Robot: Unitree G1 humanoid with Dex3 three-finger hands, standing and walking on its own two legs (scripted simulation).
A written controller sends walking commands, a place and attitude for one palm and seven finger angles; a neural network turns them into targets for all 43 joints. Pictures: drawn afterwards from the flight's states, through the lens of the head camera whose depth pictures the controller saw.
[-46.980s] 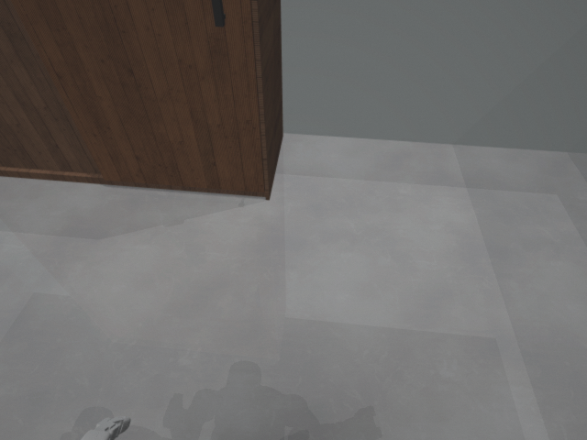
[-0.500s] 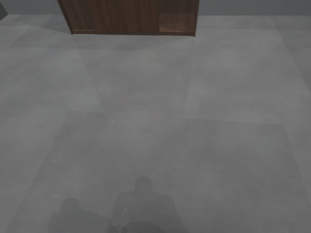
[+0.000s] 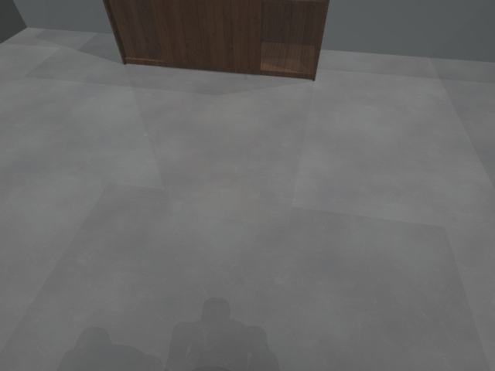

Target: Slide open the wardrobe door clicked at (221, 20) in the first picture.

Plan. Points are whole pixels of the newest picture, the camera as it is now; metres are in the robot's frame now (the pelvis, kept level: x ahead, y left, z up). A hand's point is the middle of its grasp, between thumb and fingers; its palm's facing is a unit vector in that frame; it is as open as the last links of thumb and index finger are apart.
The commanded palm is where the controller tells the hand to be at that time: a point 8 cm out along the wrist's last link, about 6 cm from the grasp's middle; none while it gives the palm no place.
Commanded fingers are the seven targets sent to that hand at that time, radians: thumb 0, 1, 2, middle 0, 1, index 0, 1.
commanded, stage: let the arm hang, fingers relaxed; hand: right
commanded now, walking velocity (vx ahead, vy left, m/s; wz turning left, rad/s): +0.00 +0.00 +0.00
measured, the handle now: out of the picture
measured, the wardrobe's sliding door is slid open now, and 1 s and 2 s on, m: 0.43 0.43 0.43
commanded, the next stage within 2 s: look to check the result in 0.10 s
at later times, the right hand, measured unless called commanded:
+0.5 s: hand out of the picture +0.02 -0.15 -0.18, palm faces +0.04 +0.99 -0.16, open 7.4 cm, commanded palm none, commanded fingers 0.00 -0.90 -0.90 0.20 0.30 0.20 0.30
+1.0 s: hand out of the picture +0.05 -0.15 -0.17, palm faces +0.03 +0.99 -0.17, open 7.3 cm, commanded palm none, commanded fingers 0.00 -0.90 -0.90 0.20 0.30 0.20 0.30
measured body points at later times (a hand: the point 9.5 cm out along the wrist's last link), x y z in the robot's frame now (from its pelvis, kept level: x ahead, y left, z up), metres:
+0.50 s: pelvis +0.03 +0.01 +0.00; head +0.06 +0.00 +0.45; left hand +0.02 +0.22 -0.16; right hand +0.02 -0.21 -0.16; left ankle +0.03 +0.12 -0.74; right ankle +0.05 -0.11 -0.74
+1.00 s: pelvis +0.06 +0.01 +0.00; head +0.08 +0.01 +0.45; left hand +0.05 +0.23 -0.16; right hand +0.05 -0.20 -0.16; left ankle +0.03 +0.12 -0.74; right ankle +0.05 -0.11 -0.74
